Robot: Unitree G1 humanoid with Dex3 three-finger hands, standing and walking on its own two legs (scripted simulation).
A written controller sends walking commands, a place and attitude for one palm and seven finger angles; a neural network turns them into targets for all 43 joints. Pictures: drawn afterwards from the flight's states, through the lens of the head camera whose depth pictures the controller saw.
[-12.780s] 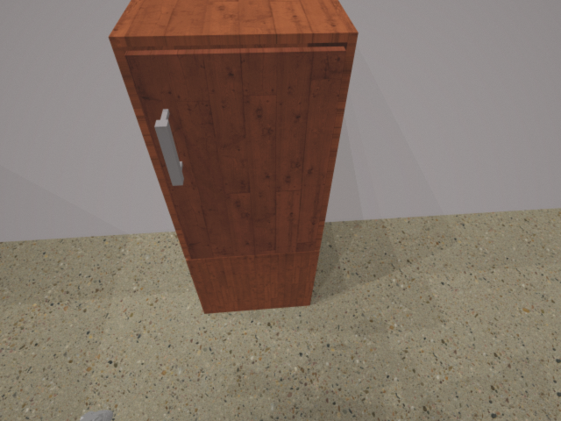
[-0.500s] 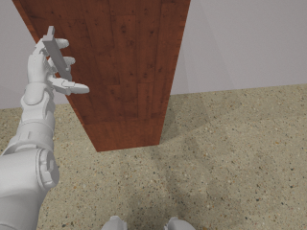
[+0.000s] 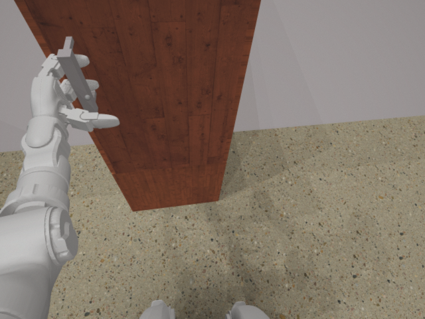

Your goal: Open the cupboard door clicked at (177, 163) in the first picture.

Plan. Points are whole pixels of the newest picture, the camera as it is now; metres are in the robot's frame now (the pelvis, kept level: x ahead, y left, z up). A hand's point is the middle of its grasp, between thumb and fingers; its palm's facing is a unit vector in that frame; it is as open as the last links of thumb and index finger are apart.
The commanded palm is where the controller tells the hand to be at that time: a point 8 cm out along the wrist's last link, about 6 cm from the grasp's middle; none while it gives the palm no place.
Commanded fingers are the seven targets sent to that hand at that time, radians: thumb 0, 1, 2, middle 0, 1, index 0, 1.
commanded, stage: close the thumb around the handle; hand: left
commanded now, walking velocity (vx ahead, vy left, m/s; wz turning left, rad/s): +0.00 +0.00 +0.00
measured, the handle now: (81, 78) +0.56 +0.22 +0.10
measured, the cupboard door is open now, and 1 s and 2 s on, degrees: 0 7 45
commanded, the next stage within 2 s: pull the door open along its arc in 0.56 s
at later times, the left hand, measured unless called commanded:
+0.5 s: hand (85, 98) +0.50 +0.20 +0.11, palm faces +0.07 -1.00 +0.01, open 6.4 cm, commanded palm +0.47 +0.25 +0.10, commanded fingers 0.00 0.90 0.90 -0.40 -1.35 -0.40 -1.35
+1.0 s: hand (92, 114) +0.46 +0.18 +0.11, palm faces +0.06 -1.00 +0.01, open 6.3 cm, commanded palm +0.39 +0.22 +0.10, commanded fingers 0.00 0.90 0.90 -0.40 -1.35 -0.40 -1.35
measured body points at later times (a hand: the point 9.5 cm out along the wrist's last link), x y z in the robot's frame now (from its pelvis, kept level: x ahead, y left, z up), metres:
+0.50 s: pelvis +0.00 +0.01 +0.00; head +0.09 +0.03 +0.44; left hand +0.49 +0.25 +0.11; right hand +0.01 -0.25 -0.11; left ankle +0.02 +0.11 -0.69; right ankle -0.01 -0.11 -0.69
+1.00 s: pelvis +0.01 +0.01 +0.01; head +0.07 +0.01 +0.45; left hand +0.45 +0.24 +0.11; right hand +0.03 -0.25 -0.11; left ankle +0.02 +0.11 -0.69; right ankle -0.01 -0.11 -0.69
